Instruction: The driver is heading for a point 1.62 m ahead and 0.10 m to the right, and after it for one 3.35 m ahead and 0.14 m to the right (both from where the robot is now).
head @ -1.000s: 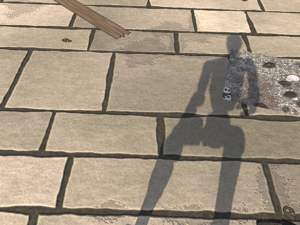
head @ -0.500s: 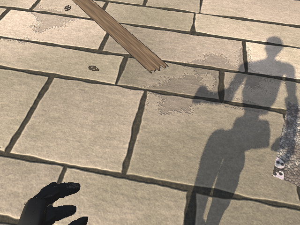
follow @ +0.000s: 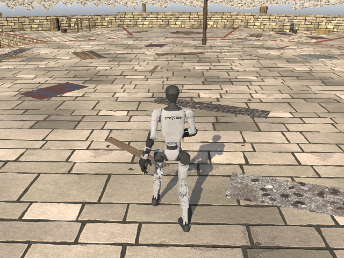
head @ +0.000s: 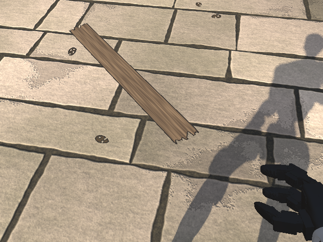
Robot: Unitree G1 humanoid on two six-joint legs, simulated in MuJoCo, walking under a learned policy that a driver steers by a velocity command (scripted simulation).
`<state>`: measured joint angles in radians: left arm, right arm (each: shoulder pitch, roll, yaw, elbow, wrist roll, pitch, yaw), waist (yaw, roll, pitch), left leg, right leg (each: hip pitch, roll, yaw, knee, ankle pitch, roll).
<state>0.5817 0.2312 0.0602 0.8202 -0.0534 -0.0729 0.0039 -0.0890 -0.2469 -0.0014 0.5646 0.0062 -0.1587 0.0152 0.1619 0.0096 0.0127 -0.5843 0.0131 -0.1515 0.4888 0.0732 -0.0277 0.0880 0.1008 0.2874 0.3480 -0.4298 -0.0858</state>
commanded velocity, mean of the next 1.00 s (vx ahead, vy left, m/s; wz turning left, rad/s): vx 0.31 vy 0.00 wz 0.06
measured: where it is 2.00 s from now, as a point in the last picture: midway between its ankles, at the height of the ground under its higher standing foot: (209, 203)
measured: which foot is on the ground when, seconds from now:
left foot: up 0.00-0.02, down 0.04-0.40, up 0.42-0.84, down 0.86-1.00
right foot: down 0.00-0.04, up 0.06-0.38, down 0.40-0.86, up 0.88-1.00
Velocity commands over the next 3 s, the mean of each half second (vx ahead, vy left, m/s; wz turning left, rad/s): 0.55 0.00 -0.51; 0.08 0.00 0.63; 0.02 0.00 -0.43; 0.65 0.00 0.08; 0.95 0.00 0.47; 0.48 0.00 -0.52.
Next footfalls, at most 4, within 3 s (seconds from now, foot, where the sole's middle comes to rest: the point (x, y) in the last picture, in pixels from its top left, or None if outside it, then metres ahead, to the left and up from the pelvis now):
0.04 left None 0.24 0.17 -0.76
0.40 right None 0.48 -0.15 -0.76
0.86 left None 0.47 0.11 -0.76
1.48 right None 0.46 -0.13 -0.76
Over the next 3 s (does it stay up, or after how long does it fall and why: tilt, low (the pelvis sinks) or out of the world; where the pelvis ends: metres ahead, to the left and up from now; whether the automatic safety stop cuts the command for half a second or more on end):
stays up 1.52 -0.10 -0.01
